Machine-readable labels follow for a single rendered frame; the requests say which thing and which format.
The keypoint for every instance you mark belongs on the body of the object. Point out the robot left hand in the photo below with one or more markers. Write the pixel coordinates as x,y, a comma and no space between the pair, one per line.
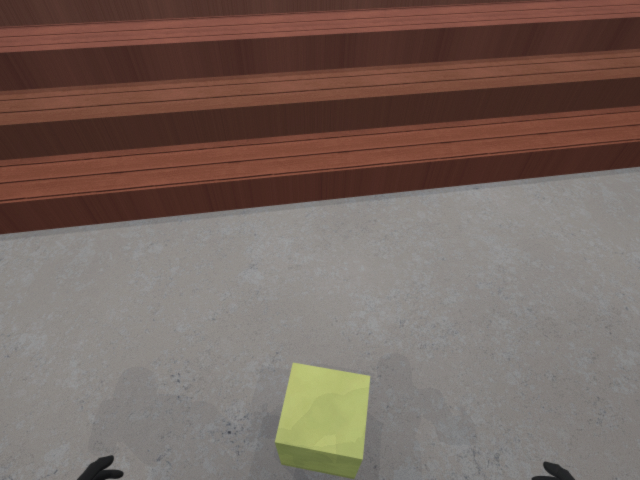
95,471

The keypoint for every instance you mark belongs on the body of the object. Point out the carton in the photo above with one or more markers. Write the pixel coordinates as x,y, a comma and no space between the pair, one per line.
323,420

